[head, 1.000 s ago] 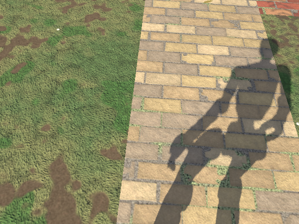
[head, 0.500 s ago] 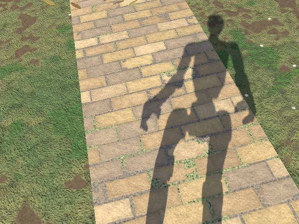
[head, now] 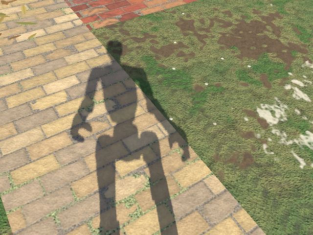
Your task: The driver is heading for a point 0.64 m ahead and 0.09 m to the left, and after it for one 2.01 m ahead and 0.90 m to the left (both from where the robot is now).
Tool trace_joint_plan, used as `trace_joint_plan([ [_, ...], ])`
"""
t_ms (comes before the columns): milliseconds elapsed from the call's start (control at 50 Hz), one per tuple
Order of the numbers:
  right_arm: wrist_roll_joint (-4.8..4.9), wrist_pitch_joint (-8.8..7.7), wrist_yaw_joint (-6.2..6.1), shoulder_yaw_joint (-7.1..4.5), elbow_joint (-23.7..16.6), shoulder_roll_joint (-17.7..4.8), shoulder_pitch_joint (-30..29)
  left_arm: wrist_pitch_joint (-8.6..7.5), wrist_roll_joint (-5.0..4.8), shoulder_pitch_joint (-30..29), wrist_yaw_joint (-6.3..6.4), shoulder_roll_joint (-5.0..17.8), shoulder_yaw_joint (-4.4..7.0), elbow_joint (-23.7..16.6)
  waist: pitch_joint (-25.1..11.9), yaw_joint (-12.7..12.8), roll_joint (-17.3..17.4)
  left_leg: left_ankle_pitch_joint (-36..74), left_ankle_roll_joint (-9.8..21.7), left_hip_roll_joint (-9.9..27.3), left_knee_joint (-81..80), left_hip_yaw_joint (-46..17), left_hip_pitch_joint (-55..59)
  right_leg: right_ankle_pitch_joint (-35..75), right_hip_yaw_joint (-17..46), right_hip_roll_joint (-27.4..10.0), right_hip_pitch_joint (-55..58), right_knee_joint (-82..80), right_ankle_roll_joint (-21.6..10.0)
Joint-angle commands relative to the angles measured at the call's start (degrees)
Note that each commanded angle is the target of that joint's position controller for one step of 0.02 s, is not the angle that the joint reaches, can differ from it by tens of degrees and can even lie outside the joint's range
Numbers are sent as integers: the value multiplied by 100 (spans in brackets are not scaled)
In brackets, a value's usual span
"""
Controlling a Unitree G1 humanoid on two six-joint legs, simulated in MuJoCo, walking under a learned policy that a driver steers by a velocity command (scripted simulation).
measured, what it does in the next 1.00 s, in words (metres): walks ahead: right foot, then left foot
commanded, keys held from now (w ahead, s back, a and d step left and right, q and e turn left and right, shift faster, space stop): w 0.40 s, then w+q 0.46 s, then q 0.14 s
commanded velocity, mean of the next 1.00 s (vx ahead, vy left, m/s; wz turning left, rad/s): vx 0.45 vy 0.00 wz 0.13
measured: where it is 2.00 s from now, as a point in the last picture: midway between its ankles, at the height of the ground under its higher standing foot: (150, 199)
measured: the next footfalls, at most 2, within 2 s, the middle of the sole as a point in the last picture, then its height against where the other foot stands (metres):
right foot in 0.28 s outside the picture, level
left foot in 0.82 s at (137, 220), level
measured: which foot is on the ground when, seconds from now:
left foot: down 0.00-0.30, up 0.32-0.80, down 0.82-1.00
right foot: up 0.00-0.26, down 0.28-0.84, up 0.86-1.00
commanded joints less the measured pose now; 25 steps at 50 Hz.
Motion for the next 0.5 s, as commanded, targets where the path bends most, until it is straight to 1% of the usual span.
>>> trace_joint_plan([
  [20,-11,-142,19,-107,-217,-719,82,-192,-10,-485,-52,184,28,-532,513,-91,885,74,894,1359,-1308,-1184,633,683,112,-329,-1387,-5,106],
  [60,28,-132,37,-103,-188,-795,162,-218,10,-740,-73,133,-19,-669,566,-142,896,495,925,1308,-1351,-873,623,987,-105,-425,-1253,-661,159],
  [100,82,-104,46,-105,-172,-911,240,-248,22,-1065,-133,8,-96,-805,616,-233,968,823,902,1250,-1355,-581,472,1276,-451,-533,-857,-1410,191],
  [140,127,-75,64,-115,-140,-1033,403,-271,-16,-1303,-208,-57,-146,-890,685,-334,989,959,888,1277,-1321,-414,322,1269,-701,-490,-380,-1981,172],
  [180,183,-37,94,-127,-83,-1131,583,-275,-59,-1410,-264,12,-138,-964,751,-346,1034,1028,885,1441,-1249,-436,409,1030,-799,-424,-52,-2379,56],
  [200,213,-11,104,-135,-54,-1168,629,-277,-71,-1409,-282,74,-121,-995,777,-290,1076,1182,871,1548,-1175,-466,514,876,-819,-382,84,-2560,-44],
  [220,235,19,108,-145,-34,-1217,627,-282,-69,-1298,-293,164,-86,-994,738,-160,1133,1627,840,1632,-1011,-468,608,731,-867,-298,346,-2737,-164],
  [240,247,46,102,-149,-32,-1275,542,-287,-56,-921,-288,290,-12,-909,528,145,1159,2648,758,1613,-573,-345,631,768,-972,-139,967,-2971,-307],
  [260,250,62,90,-120,-21,-1208,530,-277,-39,-147,-259,506,125,-652,40,569,995,3708,615,1382,386,-23,515,923,-1077,37,2062,-3219,-491],
  [280,180,37,72,-40,-65,-1014,542,-246,-18,823,-193,792,269,-392,-642,1018,800,3520,399,1130,1699,228,-267,964,-760,-221,3621,-3055,-689],
  [300,30,-60,108,170,-371,-410,798,-213,103,1599,-116,1448,392,-289,-1611,1051,-693,1101,-15,399,4132,426,-2507,146,1845,-1914,5805,-3246,-1490],
  [320,97,-216,126,172,-314,-462,755,-235,71,1722,-136,1231,298,-242,-2201,1003,-1149,-1677,-2,-27,5207,-519,-3176,-253,3806,-2496,5788,-4317,-1859],
  [340,283,-266,160,24,-463,-916,375,-277,82,1264,-177,891,156,-256,-1288,902,-815,-1373,89,336,5622,-651,-3738,-310,3018,-2301,5137,-4375,-1579],
  [360,300,-274,165,42,-542,-889,50,-287,56,876,-189,660,83,-289,-689,749,-580,-891,177,600,5466,-486,-3748,2,2139,-2021,4338,-4408,-1400],
  [380,196,-249,147,40,-538,-809,-64,-299,62,523,-216,498,26,-296,-278,558,-247,-467,170,774,5096,-431,-3548,329,1551,-1736,3576,-4590,-1294],
  [400,129,-179,138,8,-502,-780,18,-338,95,274,-232,357,-13,-319,-83,348,-330,-147,159,924,4784,-483,-3201,629,1151,-1517,3028,-4796,-1209],
  [420,139,-91,155,27,-433,-660,191,-372,107,115,-230,318,-11,-306,-21,195,-388,67,120,964,4693,-482,-2927,739,886,-1442,2708,-5015,-1203],
  [440,151,-11,161,49,-387,-536,283,-433,107,71,-221,322,2,-259,15,111,-347,215,71,957,4635,-453,-2837,973,680,-1435,2535,-5167,-1238],
  [460,155,58,153,54,-395,-490,265,-490,110,62,-212,346,14,-196,111,53,-274,392,19,953,4529,-471,-2908,1204,443,-1432,2446,-5282,-1249],
  [500,152,127,124,46,-493,-475,-27,-553,167,183,-172,383,38,-46,326,96,-117,837,-66,909,4121,-610,-3237,1499,64,-1430,2442,-5415,-1225],
])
